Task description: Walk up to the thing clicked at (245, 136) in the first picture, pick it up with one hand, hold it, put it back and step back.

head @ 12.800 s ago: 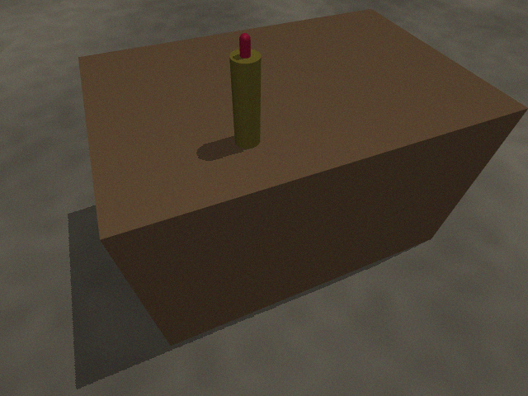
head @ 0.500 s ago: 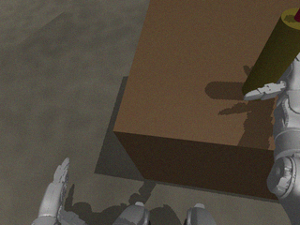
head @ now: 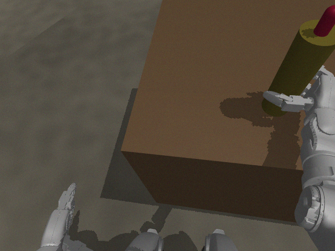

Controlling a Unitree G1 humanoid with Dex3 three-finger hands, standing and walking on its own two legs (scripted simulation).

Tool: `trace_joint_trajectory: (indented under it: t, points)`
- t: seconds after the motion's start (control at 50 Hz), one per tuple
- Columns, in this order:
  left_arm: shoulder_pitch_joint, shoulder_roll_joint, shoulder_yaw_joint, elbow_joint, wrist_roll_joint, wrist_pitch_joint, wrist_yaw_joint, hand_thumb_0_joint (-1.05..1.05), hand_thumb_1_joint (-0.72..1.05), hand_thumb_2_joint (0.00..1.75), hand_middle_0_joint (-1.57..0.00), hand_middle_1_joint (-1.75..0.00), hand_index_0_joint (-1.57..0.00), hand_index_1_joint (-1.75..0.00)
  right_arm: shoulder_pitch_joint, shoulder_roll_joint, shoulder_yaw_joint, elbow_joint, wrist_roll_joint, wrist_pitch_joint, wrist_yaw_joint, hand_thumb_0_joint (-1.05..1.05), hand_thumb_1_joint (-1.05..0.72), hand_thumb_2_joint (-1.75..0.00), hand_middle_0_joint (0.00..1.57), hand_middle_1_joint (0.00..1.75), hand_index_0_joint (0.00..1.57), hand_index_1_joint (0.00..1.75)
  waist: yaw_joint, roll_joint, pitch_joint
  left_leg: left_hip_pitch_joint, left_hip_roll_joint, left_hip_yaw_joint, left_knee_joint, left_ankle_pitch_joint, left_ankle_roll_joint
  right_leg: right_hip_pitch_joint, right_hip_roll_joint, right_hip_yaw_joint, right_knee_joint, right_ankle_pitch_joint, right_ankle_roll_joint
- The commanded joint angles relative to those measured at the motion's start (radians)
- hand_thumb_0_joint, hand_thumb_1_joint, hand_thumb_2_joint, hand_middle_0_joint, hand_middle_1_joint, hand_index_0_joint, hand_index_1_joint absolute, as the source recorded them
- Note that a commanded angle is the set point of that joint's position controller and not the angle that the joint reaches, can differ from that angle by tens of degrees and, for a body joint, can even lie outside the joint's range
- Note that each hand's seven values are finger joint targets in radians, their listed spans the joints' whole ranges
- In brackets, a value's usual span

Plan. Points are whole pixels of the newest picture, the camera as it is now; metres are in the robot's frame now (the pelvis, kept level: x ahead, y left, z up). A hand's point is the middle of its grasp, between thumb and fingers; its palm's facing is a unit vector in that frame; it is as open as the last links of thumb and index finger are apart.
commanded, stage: settle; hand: right
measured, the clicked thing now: (297, 70) +0.48 -0.21 +0.13
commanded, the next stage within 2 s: lift in 0.96 s
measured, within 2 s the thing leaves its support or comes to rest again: leaves its support in 0.64 s
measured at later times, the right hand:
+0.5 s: hand (287, 91) +0.47 -0.21 +0.07, palm faces +0.16 +0.99 -0.02, open 9.4 cm
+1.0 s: hand (290, 84) +0.46 -0.21 +0.10, palm faces +0.16 +0.99 +0.00, open 9.5 cm
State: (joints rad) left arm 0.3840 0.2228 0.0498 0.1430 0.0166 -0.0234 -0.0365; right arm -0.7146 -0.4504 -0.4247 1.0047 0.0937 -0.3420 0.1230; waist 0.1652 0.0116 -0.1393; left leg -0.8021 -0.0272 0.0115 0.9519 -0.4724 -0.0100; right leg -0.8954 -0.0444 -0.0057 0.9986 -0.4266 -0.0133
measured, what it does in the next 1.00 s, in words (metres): stands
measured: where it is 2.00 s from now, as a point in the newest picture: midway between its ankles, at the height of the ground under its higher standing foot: outside the picture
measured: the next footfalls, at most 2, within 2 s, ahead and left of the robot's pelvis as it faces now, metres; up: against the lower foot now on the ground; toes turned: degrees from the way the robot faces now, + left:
none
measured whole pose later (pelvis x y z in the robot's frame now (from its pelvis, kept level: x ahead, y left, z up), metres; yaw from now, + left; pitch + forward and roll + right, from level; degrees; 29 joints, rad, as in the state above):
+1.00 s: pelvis +0.01 +0.01 +0.03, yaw +0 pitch +13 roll +2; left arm 0.28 0.23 0.02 0.34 -0.01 -0.11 0.03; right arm -0.67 -0.42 -0.36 0.97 0.12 -0.21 0.09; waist 0.14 0.01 -0.10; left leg -0.60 -0.03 0.00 0.79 -0.41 0.00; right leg -0.68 -0.04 -0.02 0.83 -0.37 -0.01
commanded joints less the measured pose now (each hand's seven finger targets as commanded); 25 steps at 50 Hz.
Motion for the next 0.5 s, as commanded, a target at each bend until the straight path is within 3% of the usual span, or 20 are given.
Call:
trace_joint_trajectory:
  t: [0.0,0.02,0.04,0.08,0.1,0.12,0.14,0.2,0.24,0.26,0.28,0.32,0.34,0.36,0.38,0.4,0.42,0.44,0.48]
  points:
    - [-0.068,0.194,0.118,-0.221,-0.007,-0.056,0.023,0.00,-0.53,0.04,-0.04,-0.05,-0.05,-0.04,-0.408,-0.164,0.009,-0.174,-0.002,-0.052,0.010,0.00,-0.31,-0.91,1.24,1.10,1.24,1.11,0.002,-0.147,-0.494,0.073,-0.023,0.023,-0.092,0.385,0.025,0.481,-0.004,0.052,-0.082,0.451,-0.004]
    - [-0.046,0.178,0.102,-0.189,-0.006,-0.052,0.023,0.00,-0.52,0.03,-0.04,-0.05,-0.05,-0.04,-0.408,-0.162,-0.001,-0.137,0.003,-0.052,0.010,0.00,-0.31,-0.97,1.25,1.15,1.24,1.16,0.008,-0.127,-0.452,0.080,-0.025,0.024,-0.095,0.384,0.023,0.437,-0.002,0.051,-0.086,0.425,-0.006]
    - [-0.078,0.162,0.073,-0.201,-0.009,-0.053,0.023,0.00,-0.53,0.03,-0.04,-0.05,-0.05,-0.04,-0.433,-0.189,-0.026,-0.153,0.009,-0.055,0.006,0.00,-0.35,-0.99,1.26,1.17,1.25,1.17,-0.013,-0.109,-0.468,0.098,-0.025,0.023,-0.097,0.382,0.023,0.423,0.001,0.051,-0.090,0.403,-0.009]
    - [-0.072,0.168,0.074,-0.224,-0.009,-0.053,0.028,0.00,-0.53,0.03,-0.04,-0.05,-0.05,-0.04,-0.464,-0.258,-0.059,-0.159,0.003,-0.063,0.002,0.00,-0.33,-1.03,1.29,1.21,1.29,1.22,-0.013,-0.104,-0.493,0.138,-0.024,0.018,-0.103,0.383,0.021,0.414,0.006,0.046,-0.099,0.370,-0.012]
    - [-0.090,0.154,0.054,-0.247,-0.010,-0.054,0.028,0.00,-0.56,0.06,-0.06,-0.05,-0.06,-0.06,-0.473,-0.250,-0.038,-0.173,-0.003,-0.066,0.008,0.00,-0.34,-1.11,1.25,1.28,1.27,1.28,-0.017,-0.112,-0.506,0.152,-0.022,0.015,-0.103,0.385,0.022,0.420,0.009,0.042,-0.101,0.364,-0.012]
    - [-0.030,0.147,0.055,-0.211,-0.008,-0.050,0.028,0.00,-0.55,0.05,-0.06,-0.06,-0.06,-0.06,-0.470,-0.245,-0.030,-0.157,-0.008,-0.067,0.012,0.00,-0.30,-1.19,1.23,1.30,1.26,1.30,-0.004,-0.126,-0.498,0.139,-0.021,0.008,-0.106,0.392,0.019,0.428,0.009,0.035,-0.094,0.365,-0.014]
    - [0.013,0.118,0.029,-0.160,-0.006,-0.046,0.026,0.00,-0.55,0.05,-0.06,-0.06,-0.06,-0.06,-0.469,-0.215,-0.002,-0.152,-0.011,-0.066,0.017,0.00,-0.32,-1.20,1.25,1.31,1.27,1.32,-0.007,-0.147,-0.459,0.125,-0.022,0.008,-0.107,0.383,0.024,0.424,0.012,0.032,-0.102,0.363,-0.010]
    - [0.041,0.143,0.057,-0.130,-0.003,-0.046,0.030,0.00,-0.54,0.04,-0.06,-0.06,-0.06,-0.06,-0.513,-0.281,-0.024,-0.253,-0.013,-0.070,0.013,0.00,-0.34,-1.25,1.24,1.35,1.27,1.35,-0.015,-0.238,-0.497,0.090,-0.022,0.010,-0.106,0.373,0.032,0.516,0.010,0.031,-0.110,0.416,0.002]
    - [0.032,0.156,0.073,-0.108,-0.003,-0.044,0.030,0.00,-0.54,0.04,-0.06,-0.06,-0.06,-0.06,-0.507,-0.280,-0.026,-0.253,-0.008,-0.057,0.007,0.00,-0.32,-1.28,1.26,1.38,1.29,1.38,-0.021,-0.234,-0.452,0.085,-0.022,0.012,-0.118,0.360,0.030,0.499,0.012,0.029,-0.122,0.388,0.000]
    - [0.020,0.160,0.076,-0.113,-0.004,-0.047,0.032,0.00,-0.53,0.04,-0.06,-0.06,-0.06,-0.06,-0.539,-0.261,-0.014,-0.291,0.004,-0.057,0.003,0.00,-0.31,-1.28,1.26,1.38,1.30,1.38,-0.009,-0.233,-0.464,0.091,-0.023,0.013,-0.123,0.348,0.033,0.507,0.011,0.032,-0.129,0.371,0.003]
    - [-0.032,0.168,0.076,-0.156,-0.005,-0.055,0.035,0.00,-0.53,0.04,-0.06,-0.06,-0.06,-0.05,-0.593,-0.282,-0.022,-0.349,0.007,-0.062,-0.004,0.00,-0.29,-1.28,1.28,1.39,1.31,1.39,-0.021,-0.243,-0.503,0.103,-0.023,0.014,-0.125,0.343,0.035,0.526,0.009,0.035,-0.137,0.369,0.005]
    - [-0.049,0.206,0.111,-0.154,-0.007,-0.061,0.046,0.00,-0.54,0.05,-0.06,-0.06,-0.06,-0.05,-0.581,-0.304,-0.041,-0.347,0.014,-0.059,-0.014,0.00,-0.29,-1.30,1.27,1.41,1.30,1.41,-0.009,-0.218,-0.529,0.117,-0.026,0.022,-0.139,0.348,0.032,0.567,0.004,0.042,-0.142,0.384,0.002]
    - [-0.061,0.193,0.096,-0.157,-0.009,-0.061,0.046,0.00,-0.54,0.05,-0.06,-0.06,-0.06,-0.05,-0.566,-0.289,-0.028,-0.323,0.014,-0.051,-0.019,0.00,-0.29,-1.32,1.28,1.42,1.32,1.42,-0.018,-0.196,-0.511,0.146,-0.027,0.022,-0.147,0.358,0.029,0.550,0.008,0.041,-0.148,0.376,-0.002]
    - [-0.049,0.188,0.089,-0.124,-0.009,-0.060,0.047,0.00,-0.55,0.05,-0.06,-0.05,-0.06,-0.05,-0.561,-0.270,-0.025,-0.314,0.024,-0.051,-0.020,0.00,-0.25,-1.31,1.27,1.42,1.31,1.42,-0.006,-0.164,-0.501,0.155,-0.028,0.025,-0.152,0.371,0.026,0.544,0.009,0.044,-0.146,0.390,-0.005]
    - [-0.086,0.163,0.058,-0.137,-0.011,-0.064,0.046,0.00,-0.55,0.06,-0.06,-0.05,-0.05,-0.06,-0.576,-0.266,-0.019,-0.322,0.027,-0.052,-0.023,0.00,-0.24,-1.31,1.29,1.42,1.33,1.42,-0.020,-0.165,-0.519,0.169,-0.029,0.023,-0.155,0.385,0.026,0.558,0.010,0.043,-0.148,0.420,-0.006]
    - [-0.108,0.175,0.067,-0.153,-0.011,-0.068,0.051,0.00,-0.55,0.06,-0.06,-0.05,-0.05,-0.06,-0.625,-0.308,-0.028,-0.379,0.029,-0.060,-0.028,0.00,-0.25,-1.30,1.27,1.41,1.31,1.41,-0.023,-0.183,-0.555,0.190,-0.026,0.018,-0.162,0.403,0.025,0.578,0.013,0.038,-0.145,0.429,-0.006]
    - [-0.111,0.172,0.053,-0.161,-0.011,-0.071,0.054,0.00,-0.55,0.06,-0.06,-0.05,-0.05,-0.05,-0.636,-0.311,-0.027,-0.402,0.029,-0.062,-0.030,0.00,-0.22,-1.29,1.26,1.40,1.31,1.40,-0.023,-0.181,-0.578,0.188,-0.028,0.018,-0.162,0.404,0.027,0.601,0.011,0.039,-0.149,0.436,-0.007]
    - [-0.086,0.155,0.035,-0.124,-0.012,-0.068,0.055,0.00,-0.55,0.06,-0.05,-0.05,-0.05,-0.05,-0.612,-0.315,-0.020,-0.376,0.027,-0.057,-0.031,0.00,-0.22,-1.29,1.26,1.40,1.31,1.40,-0.033,-0.196,-0.537,0.191,-0.028,0.019,-0.163,0.392,0.032,0.596,0.013,0.038,-0.164,0.437,-0.001]
    - [-0.030,0.118,0.013,-0.020,-0.010,-0.065,0.052,0.00,-0.55,0.06,-0.05,-0.05,-0.05,-0.05,-0.555,-0.240,0.018,-0.304,0.033,-0.050,-0.029,0.00,-0.18,-1.28,1.26,1.40,1.30,1.40,-0.019,-0.184,-0.434,0.168,-0.027,0.017,-0.186,0.376,0.028,0.556,0.018,0.031,-0.177,0.394,-0.007]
